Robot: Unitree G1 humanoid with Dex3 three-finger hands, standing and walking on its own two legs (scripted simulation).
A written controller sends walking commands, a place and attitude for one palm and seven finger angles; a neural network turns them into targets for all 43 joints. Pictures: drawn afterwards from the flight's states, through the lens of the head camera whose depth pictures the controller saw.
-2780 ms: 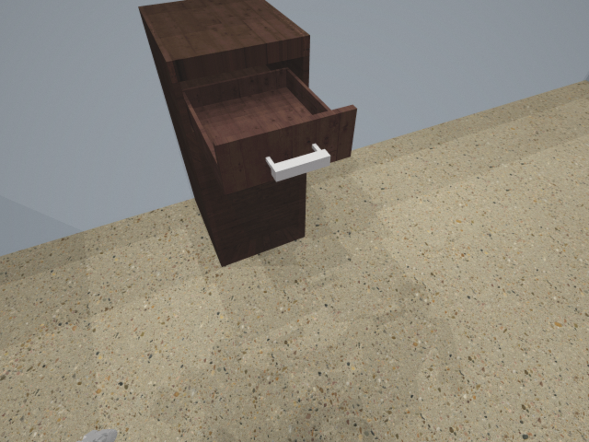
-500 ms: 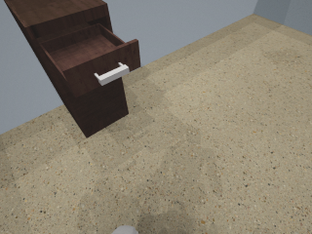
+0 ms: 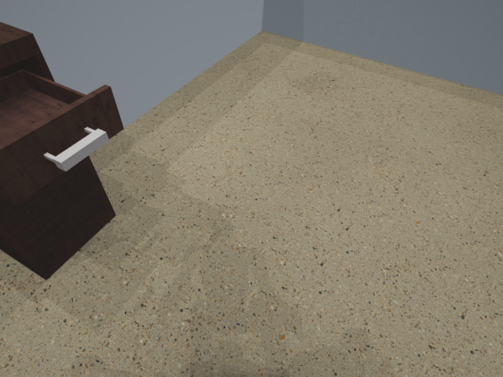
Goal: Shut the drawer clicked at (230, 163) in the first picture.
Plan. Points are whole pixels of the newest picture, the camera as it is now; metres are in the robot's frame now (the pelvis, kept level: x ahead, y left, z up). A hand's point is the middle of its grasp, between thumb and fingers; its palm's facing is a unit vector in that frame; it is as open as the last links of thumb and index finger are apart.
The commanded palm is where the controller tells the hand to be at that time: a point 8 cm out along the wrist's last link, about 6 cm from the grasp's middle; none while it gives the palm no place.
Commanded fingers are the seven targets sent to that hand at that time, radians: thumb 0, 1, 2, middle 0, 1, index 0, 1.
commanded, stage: walk to a spot facing it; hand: left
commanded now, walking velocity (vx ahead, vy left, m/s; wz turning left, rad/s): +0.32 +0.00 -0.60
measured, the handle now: (76, 145) +0.62 +0.47 -0.04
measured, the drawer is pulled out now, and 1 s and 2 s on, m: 0.30 0.30 0.30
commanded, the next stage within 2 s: turn to face it in 1.26 s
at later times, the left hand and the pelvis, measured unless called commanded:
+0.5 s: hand (170, 370) +0.18 +0.16 -0.19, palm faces -0.17 -0.97 -0.16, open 7.3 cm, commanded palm none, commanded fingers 0.00 0.90 0.90 -0.20 -0.30 -0.20 -0.30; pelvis +0.14 -0.03 -0.02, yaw -13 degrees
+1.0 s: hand (229, 238) +0.46 +0.07 -0.17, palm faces -0.42 -0.90 -0.13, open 7.3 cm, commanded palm none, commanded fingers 0.00 0.90 0.90 -0.20 -0.30 -0.20 -0.30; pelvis +0.32 -0.05 +0.00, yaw -25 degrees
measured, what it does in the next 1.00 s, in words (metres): walks ahead, turning right: right foot, then left foot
